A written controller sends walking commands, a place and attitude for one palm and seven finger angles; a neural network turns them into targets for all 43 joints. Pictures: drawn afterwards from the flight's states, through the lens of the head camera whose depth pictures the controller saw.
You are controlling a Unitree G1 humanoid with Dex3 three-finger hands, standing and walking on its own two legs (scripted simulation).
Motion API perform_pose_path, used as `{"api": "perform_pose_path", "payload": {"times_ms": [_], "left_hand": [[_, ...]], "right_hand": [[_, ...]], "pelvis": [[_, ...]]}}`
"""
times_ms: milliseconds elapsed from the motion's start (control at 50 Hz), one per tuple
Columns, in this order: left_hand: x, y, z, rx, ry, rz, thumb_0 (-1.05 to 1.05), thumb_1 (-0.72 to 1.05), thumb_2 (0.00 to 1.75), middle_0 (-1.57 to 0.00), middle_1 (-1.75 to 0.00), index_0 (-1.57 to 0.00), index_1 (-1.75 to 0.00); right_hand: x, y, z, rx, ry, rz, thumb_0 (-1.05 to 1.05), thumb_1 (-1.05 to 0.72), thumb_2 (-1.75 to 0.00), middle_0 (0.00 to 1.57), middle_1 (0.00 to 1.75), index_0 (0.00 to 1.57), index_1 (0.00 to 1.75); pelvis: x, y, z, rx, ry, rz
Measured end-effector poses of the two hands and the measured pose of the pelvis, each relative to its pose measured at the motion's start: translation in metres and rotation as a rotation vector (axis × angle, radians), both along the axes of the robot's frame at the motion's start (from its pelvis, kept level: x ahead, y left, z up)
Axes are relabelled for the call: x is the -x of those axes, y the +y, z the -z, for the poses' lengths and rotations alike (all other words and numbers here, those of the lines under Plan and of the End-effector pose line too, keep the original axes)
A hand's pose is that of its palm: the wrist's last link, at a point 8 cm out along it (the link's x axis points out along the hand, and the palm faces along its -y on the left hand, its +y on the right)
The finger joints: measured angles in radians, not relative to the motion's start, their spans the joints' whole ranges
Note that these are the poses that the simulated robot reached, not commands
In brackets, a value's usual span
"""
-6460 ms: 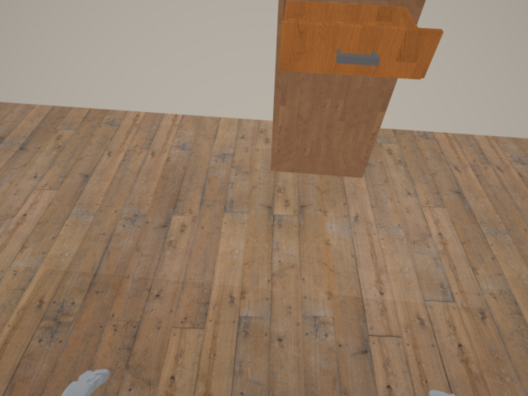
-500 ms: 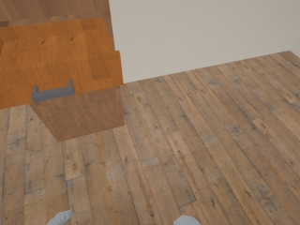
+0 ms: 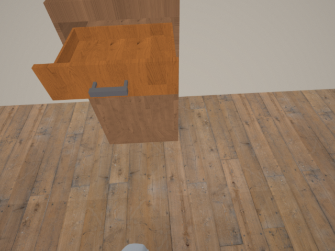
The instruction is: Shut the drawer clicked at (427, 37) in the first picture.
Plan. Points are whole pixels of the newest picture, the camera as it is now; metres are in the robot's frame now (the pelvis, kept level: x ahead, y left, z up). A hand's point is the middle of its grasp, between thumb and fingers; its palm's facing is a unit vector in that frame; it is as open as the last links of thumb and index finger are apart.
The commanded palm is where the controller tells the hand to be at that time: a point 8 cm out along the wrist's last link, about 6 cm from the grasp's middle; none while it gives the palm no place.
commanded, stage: take the last steps up to it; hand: left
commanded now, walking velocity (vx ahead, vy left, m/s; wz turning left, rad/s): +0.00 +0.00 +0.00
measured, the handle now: (109, 87) +0.58 +0.23 +0.04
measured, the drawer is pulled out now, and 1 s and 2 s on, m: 0.29 0.29 0.29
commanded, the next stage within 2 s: come to a stop and stand still in 1.06 s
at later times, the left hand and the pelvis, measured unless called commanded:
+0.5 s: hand out of the picture +0.08 +0.24 -0.18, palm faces +0.08 -0.98 -0.16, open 7.4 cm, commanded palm none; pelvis +0.06 +0.06 +0.00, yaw +3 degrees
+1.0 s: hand (124, 203) +0.27 +0.16 -0.17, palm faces +0.10 -0.97 -0.23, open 7.1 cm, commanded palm none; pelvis +0.22 -0.03 +0.00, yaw +4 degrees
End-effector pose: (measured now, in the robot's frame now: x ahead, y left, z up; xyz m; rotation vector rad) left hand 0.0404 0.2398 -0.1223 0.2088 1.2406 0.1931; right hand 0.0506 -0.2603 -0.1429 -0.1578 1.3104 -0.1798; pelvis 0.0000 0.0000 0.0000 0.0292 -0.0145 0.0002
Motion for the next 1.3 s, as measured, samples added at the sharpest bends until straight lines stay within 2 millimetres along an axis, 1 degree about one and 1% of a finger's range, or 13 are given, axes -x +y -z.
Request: {"api": "perform_pose_path", "payload": {"times_ms": [160,280,400,500,640,740,820,900,1000,1080,1160,1240,1300], "left_hand": [[0.074,0.041,0.037,0.06,0.158,-0.13,0.01,0.91,0.9,-0.2,-0.3,-0.21,-0.29],[0.068,0.056,0.031,0.097,0.178,-0.127,0.01,0.91,0.9,-0.2,-0.29,-0.2,-0.29],[0.024,0.058,0.026,0.111,0.115,-0.104,0.01,0.91,0.9,-0.19,-0.29,-0.2,-0.29],[-0.028,0.052,0.025,0.11,0.074,-0.065,0.01,0.91,0.9,-0.19,-0.29,-0.2,-0.29],[-0.131,0.023,0.021,0.103,-0.006,0.033,0.01,0.91,0.9,-0.19,-0.29,-0.2,-0.29],[-0.217,-0.009,0.021,0.087,-0.112,0.098,0.01,0.91,0.9,-0.19,-0.29,-0.2,-0.29],[-0.246,-0.029,0.023,0.074,-0.18,0.071,0.0,0.91,0.9,-0.2,-0.29,-0.2,-0.29],[-0.235,-0.04,0.018,0.075,-0.123,0.008,0.0,0.91,0.9,-0.2,-0.29,-0.2,-0.29],[-0.219,-0.031,0.012,0.033,-0.056,-0.061,-0.02,0.95,0.9,-0.2,-0.3,-0.21,-0.29],[-0.2,-0.032,0.016,0.055,0.027,-0.099,-0.01,0.94,0.9,-0.2,-0.3,-0.2,-0.29],[-0.181,-0.037,0.024,0.1,0.107,-0.152,0.0,0.93,0.9,-0.2,-0.29,-0.2,-0.29],[-0.167,-0.039,0.037,0.147,0.194,-0.203,0.0,0.92,0.9,-0.2,-0.29,-0.2,-0.29],[-0.165,-0.042,0.04,0.165,0.246,-0.207,0.0,0.92,0.9,-0.2,-0.29,-0.2,-0.29]], "right_hand": [[-0.052,0.051,-0.013,0.052,-0.126,-0.134,0.01,-0.91,-0.9,0.2,0.29,0.2,0.29],[-0.041,0.083,-0.027,0.047,-0.13,-0.121,0.0,-0.91,-0.9,0.2,0.29,0.2,0.3],[-0.006,0.089,-0.023,0.041,-0.026,-0.055,0.0,-0.93,-0.9,0.2,0.29,0.2,0.3],[0.031,0.094,-0.016,0.014,0.101,0.016,0.0,-0.92,-0.9,0.2,0.29,0.2,0.3],[0.067,0.094,-0.009,-0.044,0.29,0.112,0.0,-0.91,-0.9,0.2,0.29,0.2,0.3],[0.061,0.078,0.001,-0.086,0.4,0.154,0.01,-0.9,-0.9,0.2,0.29,0.2,0.3],[0.017,0.05,0.014,-0.09,0.39,0.145,0.01,-0.9,-0.9,0.2,0.29,0.2,0.3],[-0.069,0.019,0.015,-0.055,0.23,0.085,0.01,-0.91,-0.9,0.2,0.29,0.2,0.29],[-0.182,0.002,0.006,-0.026,0.014,0.0,0.01,-0.91,-0.9,0.2,0.29,0.2,0.29],[-0.253,0.007,-0.004,-0.027,-0.101,-0.057,0.0,-0.91,-0.9,0.2,0.29,0.19,0.29],[-0.306,0.025,-0.011,-0.031,-0.157,-0.119,0.0,-0.91,-0.9,0.2,0.29,0.19,0.29],[-0.342,0.049,-0.011,-0.022,-0.184,-0.165,0.0,-0.91,-0.9,0.2,0.29,0.2,0.29],[-0.351,0.066,-0.012,-0.025,-0.178,-0.174,0.0,-0.91,-0.9,0.2,0.29,0.2,0.29]], "pelvis": [[0.0,0.035,0.013,0.036,-0.001,-0.043],[-0.016,0.052,-0.001,0.056,-0.017,-0.051],[-0.037,0.06,-0.006,0.051,-0.025,-0.051],[-0.058,0.055,-0.004,0.036,-0.025,-0.044],[-0.099,0.035,0.003,0.024,-0.014,-0.033],[-0.142,0.009,0.017,0.026,-0.006,-0.026],[-0.17,-0.013,0.024,0.031,-0.022,-0.038],[-0.193,-0.023,0.012,0.038,-0.027,-0.053],[-0.219,-0.028,0.003,0.044,-0.015,-0.067],[-0.24,-0.026,0.0,0.05,-0.008,-0.066],[-0.261,-0.017,0.001,0.056,-0.007,-0.069],[-0.282,-0.002,0.007,0.064,-0.013,-0.074],[-0.291,0.005,0.006,0.037,-0.023,-0.055]]}}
